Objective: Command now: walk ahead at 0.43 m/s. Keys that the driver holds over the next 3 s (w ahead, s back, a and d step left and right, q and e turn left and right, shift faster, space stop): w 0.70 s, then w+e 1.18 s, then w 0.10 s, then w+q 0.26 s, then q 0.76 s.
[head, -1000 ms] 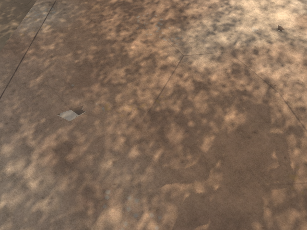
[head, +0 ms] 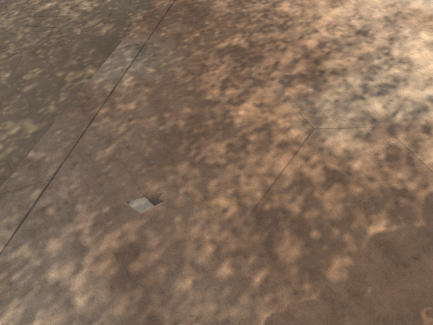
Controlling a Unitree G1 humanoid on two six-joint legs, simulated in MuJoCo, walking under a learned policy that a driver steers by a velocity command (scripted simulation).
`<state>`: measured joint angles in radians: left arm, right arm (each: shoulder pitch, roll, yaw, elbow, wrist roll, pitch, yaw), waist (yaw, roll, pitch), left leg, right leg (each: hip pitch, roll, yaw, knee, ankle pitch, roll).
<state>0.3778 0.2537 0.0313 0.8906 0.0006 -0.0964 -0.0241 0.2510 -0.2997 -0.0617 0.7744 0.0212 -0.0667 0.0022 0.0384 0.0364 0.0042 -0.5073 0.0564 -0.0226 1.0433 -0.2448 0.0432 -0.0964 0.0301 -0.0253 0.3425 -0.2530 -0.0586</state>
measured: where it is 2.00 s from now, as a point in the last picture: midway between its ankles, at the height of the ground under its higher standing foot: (279, 185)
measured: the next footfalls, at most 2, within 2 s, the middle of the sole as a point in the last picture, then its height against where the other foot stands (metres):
left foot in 0.32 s outside the picture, level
right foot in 0.86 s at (276, 282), level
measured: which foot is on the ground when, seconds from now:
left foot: up 0.00-0.30, down 0.32-0.88, up 0.90-1.00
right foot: down 0.00-0.34, up 0.36-0.84, down 0.86-1.00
